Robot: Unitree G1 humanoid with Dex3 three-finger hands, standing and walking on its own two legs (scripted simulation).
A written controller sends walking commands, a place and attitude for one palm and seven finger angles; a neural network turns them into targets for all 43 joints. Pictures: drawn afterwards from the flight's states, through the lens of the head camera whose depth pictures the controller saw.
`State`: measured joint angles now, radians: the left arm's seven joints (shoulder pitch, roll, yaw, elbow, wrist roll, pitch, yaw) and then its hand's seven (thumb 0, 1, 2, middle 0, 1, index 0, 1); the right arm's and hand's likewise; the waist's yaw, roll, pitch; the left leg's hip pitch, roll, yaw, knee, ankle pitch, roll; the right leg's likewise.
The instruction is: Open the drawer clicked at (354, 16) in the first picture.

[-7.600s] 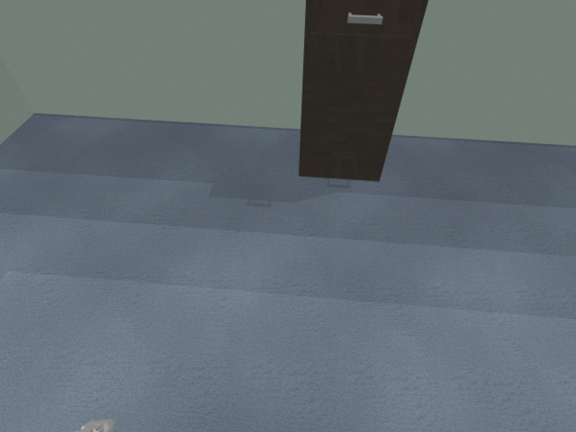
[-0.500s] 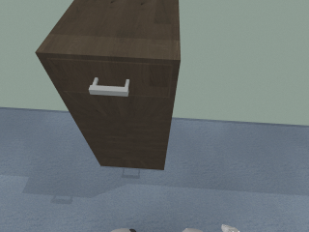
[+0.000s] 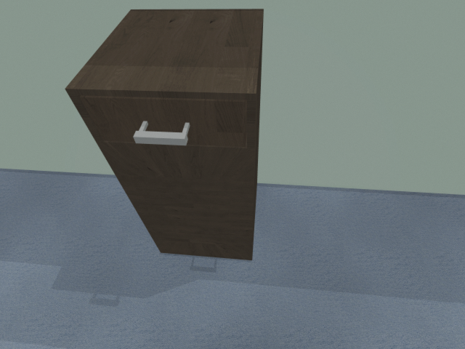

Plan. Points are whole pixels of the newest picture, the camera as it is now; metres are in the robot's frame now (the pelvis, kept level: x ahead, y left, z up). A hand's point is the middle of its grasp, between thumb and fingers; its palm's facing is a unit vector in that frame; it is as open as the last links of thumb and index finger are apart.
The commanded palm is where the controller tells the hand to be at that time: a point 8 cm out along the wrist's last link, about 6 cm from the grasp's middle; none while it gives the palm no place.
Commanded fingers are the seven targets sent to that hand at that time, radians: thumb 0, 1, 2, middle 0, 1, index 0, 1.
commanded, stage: come to a stop and stand still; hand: left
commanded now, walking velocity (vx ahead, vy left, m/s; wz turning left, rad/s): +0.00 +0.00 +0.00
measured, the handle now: (163, 132) +0.56 +0.22 +0.03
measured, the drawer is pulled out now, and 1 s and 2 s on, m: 0.00 0.00 0.00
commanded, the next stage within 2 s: look again from close up in 0.44 s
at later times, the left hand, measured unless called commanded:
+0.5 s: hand out of the picture +0.00 +0.20 -0.19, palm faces +0.03 -0.99 -0.16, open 7.3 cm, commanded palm none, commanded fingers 0.00 0.90 0.90 -0.20 -0.30 -0.20 -0.30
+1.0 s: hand out of the picture +0.04 +0.21 -0.18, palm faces +0.00 -0.97 -0.24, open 7.3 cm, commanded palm none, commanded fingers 0.00 0.90 0.90 -0.20 -0.30 -0.20 -0.30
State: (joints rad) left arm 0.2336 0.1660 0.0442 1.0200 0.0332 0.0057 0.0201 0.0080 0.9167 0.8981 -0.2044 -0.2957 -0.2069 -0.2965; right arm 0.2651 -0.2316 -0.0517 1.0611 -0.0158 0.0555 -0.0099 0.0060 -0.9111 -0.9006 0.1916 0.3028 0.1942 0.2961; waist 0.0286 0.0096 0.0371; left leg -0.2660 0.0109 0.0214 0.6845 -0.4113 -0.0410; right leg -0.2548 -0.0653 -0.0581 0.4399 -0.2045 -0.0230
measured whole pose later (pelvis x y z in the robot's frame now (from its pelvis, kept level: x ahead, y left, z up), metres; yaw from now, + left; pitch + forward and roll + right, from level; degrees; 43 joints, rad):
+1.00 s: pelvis +0.02 +0.03 -0.01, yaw -1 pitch -1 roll +1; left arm 0.25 0.14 0.00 1.12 0.01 -0.01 0.02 0.01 0.92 0.90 -0.20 -0.29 -0.20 -0.30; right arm 0.32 -0.15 0.02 1.09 -0.02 -0.02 -0.03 0.01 -0.91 -0.90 0.19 0.30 0.20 0.30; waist -0.01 0.06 0.02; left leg -0.10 0.02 0.05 0.47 -0.36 -0.02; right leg -0.24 -0.06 -0.04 0.55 -0.29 0.02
